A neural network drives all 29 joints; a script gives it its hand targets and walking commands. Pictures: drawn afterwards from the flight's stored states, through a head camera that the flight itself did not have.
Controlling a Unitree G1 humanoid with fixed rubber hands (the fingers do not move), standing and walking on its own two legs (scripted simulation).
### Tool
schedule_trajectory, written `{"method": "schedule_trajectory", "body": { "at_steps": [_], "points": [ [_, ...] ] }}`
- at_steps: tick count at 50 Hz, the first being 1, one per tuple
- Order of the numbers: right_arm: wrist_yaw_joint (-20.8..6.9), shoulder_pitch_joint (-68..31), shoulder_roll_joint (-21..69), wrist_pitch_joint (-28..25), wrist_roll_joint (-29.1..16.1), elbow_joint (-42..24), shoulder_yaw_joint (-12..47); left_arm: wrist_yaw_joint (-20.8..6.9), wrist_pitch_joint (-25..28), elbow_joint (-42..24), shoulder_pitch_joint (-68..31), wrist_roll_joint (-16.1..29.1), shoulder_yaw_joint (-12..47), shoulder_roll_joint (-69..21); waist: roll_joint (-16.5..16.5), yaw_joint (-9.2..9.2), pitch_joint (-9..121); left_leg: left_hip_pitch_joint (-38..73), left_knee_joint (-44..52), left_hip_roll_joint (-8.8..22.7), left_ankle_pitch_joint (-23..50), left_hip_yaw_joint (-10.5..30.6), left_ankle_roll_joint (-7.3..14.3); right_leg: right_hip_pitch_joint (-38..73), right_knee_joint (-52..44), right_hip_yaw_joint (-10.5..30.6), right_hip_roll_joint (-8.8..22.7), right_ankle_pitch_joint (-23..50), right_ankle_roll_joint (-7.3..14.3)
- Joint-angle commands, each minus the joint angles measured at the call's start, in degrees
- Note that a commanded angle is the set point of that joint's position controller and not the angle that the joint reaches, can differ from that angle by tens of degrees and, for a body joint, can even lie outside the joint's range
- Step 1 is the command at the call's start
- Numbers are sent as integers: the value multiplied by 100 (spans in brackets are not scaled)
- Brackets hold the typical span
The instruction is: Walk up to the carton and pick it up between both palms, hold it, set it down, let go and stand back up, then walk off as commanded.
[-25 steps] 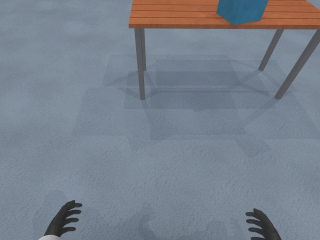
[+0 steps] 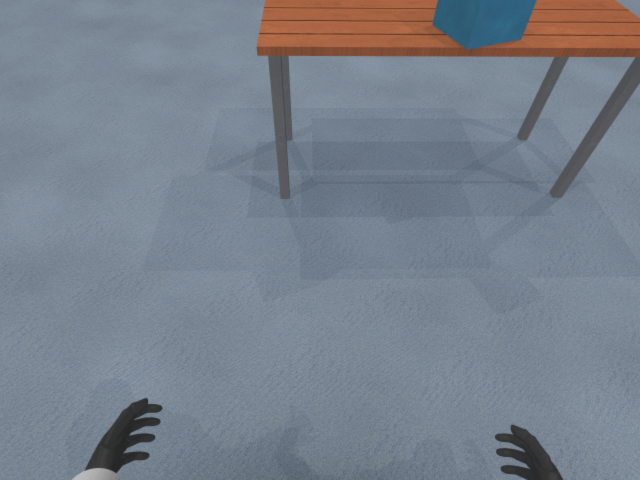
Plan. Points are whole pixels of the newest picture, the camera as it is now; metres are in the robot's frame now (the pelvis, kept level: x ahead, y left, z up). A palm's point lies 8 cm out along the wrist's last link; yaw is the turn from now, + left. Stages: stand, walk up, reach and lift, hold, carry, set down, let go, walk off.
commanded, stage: stand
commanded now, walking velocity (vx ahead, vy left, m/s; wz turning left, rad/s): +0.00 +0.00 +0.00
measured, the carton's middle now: out of the picture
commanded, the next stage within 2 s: none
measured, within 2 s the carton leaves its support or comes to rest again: neither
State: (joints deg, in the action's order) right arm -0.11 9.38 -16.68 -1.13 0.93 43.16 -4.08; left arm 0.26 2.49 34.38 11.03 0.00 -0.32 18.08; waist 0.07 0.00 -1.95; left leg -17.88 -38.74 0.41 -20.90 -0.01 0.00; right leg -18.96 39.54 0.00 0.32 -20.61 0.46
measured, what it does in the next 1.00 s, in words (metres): stands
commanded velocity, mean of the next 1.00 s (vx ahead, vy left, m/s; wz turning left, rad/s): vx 0.00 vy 0.00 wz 0.00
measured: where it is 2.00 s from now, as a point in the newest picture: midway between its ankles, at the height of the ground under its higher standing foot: outside the picture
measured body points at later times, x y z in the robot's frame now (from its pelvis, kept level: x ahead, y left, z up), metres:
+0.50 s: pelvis +0.00 +0.01 +0.00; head +0.02 +0.01 +0.45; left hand +0.17 +0.27 -0.08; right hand +0.14 -0.28 -0.10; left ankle +0.00 +0.13 -0.72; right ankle +0.00 -0.12 -0.72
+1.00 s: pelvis -0.01 +0.01 +0.00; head +0.01 +0.01 +0.45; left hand +0.16 +0.27 -0.08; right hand +0.13 -0.28 -0.11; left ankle +0.00 +0.13 -0.72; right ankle +0.00 -0.12 -0.72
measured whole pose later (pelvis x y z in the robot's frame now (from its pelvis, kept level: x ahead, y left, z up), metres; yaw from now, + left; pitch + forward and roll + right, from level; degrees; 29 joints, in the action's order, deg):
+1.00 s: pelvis -0.01 +0.01 +0.00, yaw +0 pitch +0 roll +0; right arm -0.3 8.6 -16.8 -1.4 0.9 47.1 -4.1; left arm 0.3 2.7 34.4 11.0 0.0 -0.3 18.4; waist 0.1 0.0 -2.3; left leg -17.9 -38.7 0.4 -20.4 0.0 0.0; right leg -18.5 38.5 0.0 0.3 -19.6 0.1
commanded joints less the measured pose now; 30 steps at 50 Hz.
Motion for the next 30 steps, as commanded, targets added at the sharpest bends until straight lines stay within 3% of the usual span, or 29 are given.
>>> {"method": "schedule_trajectory", "body": {
  "at_steps": [1, 2, 4, 5, 6, 7, 8, 9, 10, 11, 12, 13, 14, 15, 17, 20, 22, 23, 24, 25, 26, 27, 28, 29, 30],
  "points": [
    [-6, -307, -1331, -228, -26, -451, -184, 44, 144, -124, -222, -117, -469, 1279, -213, 30, 547, 0, 646, 445, 1125, 652, 352, 322, -600, 491, 506, 1241, 410],
    [14, -446, -1201, -215, -4, -354, -126, 49, 145, 32, -388, -161, -415, 1231, 35, -62, 457, 76, 750, 447, 977, 696, 436, 339, -662, 537, 495, 1213, 427],
    [6, -320, -1340, -241, 11, -351, -209, 38, 208, -46, -177, -134, -409, 1197, -31, 6, 679, 284, 673, 484, 1117, 563, 376, 425, -602, 491, 485, 1245, 396],
    [7, -439, -1279, -234, 15, -442, -176, 51, 147, -89, -399, -151, -400, 1167, -74, -70, 264, 52, 717, 479, 1095, 572, 457, 140, -652, 505, 576, 1317, 442],
    [16, -369, -1126, -200, 60, -396, -163, 58, 148, -132, -529, -159, -412, 1153, 175, -38, 618, 29, 819, 504, 997, 712, 398, 334, -585, 404, 508, 1063, 409],
    [22, -396, -1276, -266, 70, -373, -220, 14, 178, -80, -272, -122, -412, 1098, 86, 50, 577, 5, 677, 568, 983, 750, 450, 278, -435, 373, 451, 1092, 400],
    [1, -434, -1281, -249, 75, -354, -148, 41, 174, 1, -360, -139, -424, 1188, 93, -1, 353, -156, 777, 537, 1013, 742, 467, 317, -544, 473, 407, 1153, 388],
    [9, -489, -1216, -222, -13, -403, -229, 51, 147, -25, -263, -188, -440, 1309, 29, -86, 334, 91, 684, 475, 1013, 636, 408, 201, -756, 549, 560, 1343, 453],
    [11, -518, -1319, -202, 42, -296, -194, 41, 129, 74, -211, -203, -485, 1401, 29, -45, 257, 79, 624, 456, 1149, 500, 340, 209, -758, 479, 528, 1339, 374],
    [27, -391, -1221, -199, -11, -295, -198, 68, 122, -32, -285, -235, -487, 1343, -146, -79, 687, 235, 538, 440, 1211, 535, 365, 371, -710, 564, 602, 1514, 461],
    [7, -83, -1255, -221, -55, -284, -211, 64, 135, -101, -297, -170, -450, 1345, 268, -157, 514, 150, 546, 433, 1236, 552, 341, 388, -644, 512, 557, 1530, 431],
    [14, -286, -1276, -221, 33, -290, -169, 37, 165, 53, -303, -174, -442, 1258, 256, -85, 588, 262, 528, 446, 1318, 501, 420, 357, -586, 463, 545, 1565, 432],
    [1, -262, -1328, -195, 10, -344, -187, 50, 169, -41, -397, -149, -443, 1377, 257, -146, 503, 322, 602, 391, 1274, 486, 356, 238, -691, 519, 495, 1436, 405],
    [-20, -346, -1341, -217, 12, -217, -224, 60, 167, -25, -277, -177, -494, 1332, -163, -45, 401, 236, 696, 479, 1337, 581, 416, 197, -677, 497, 519, 1346, 425],
    [-6, -473, -1289, -261, 55, -278, -208, 28, 130, -77, -322, -94, -481, 1258, -59, -19, 371, 138, 730, 519, 1310, 606, 345, 313, -668, 460, 453, 1373, 393],
    [-19, -368, -1382, -221, -11, -80, -259, 36, 201, 85, -267, -96, -466, 1393, 46, -17, 541, 317, 613, 429, 1502, 510, 299, 479, -693, 626, 688, 1690, 441],
    [-1, -258, -1356, -242, 42, -168, -240, 47, 150, -27, -384, -122, -407, 1215, 309, -105, 534, 206, 676, 421, 1450, 477, 327, 503, -572, 394, 512, 1701, 352],
    [23, -375, -1359, -235, 63, -131, -217, 54, 112, -60, -380, -159, -427, 1159, 331, 17, 474, 307, 599, 477, 1328, 526, 323, 209, -699, 522, 511, 1364, 413],
    [12, -261, -1482, -249, 21, -199, -226, 13, 124, -53, -414, -81, -345, 1001, -176, -139, 350, 190, 752, 424, 1318, 485, 378, 187, -645, 492, 537, 1320, 424],
    [8, -314, -1338, -250, 75, -173, -202, 43, 142, 13, -346, -58, -460, 1228, 21, 37, 499, 205, 793, 516, 1410, 678, 466, 379, -559, 500, 499, 1366, 448],
    [-37, -381, -1502, -220, 62, -114, -208, 22, 175, 106, -85, -83, -425, 1177, -307, 47, 528, 367, 813, 576, 1606, 595, 367, 358, -608, 410, 426, 1358, 343],
    [-34, -191, -1405, -230, -29, -102, -266, 26, 151, 50, -141, -104, -454, 1290, 53, 2, 521, 121, 736, 544, 1389, 779, 430, 424, -588, 422, 483, 1310, 427],
    [-4, -270, -1415, -220, 44, -124, -238, 14, 155, 39, -290, -132, -425, 1259, -61, -8, 405, 14, 893, 575, 1196, 826, 511, 374, -503, 420, 432, 1249, 423],
    [29, -307, -1335, -284, 35, -145, -199, 10, 143, 50, -299, -183, -427, 1164, 140, -18, 340, 38, 798, 563, 1370, 703, 416, 322, -545, 408, 384, 1355, 366],
    [36, -381, -1383, -269, 57, -128, -166, 38, 148, 24, -211, -105, -435, 1132, -104, 68, 555, 222, 919, 598, 1172, 737, 440, 423, -573, 485, 426, 1255, 418]
  ]
}}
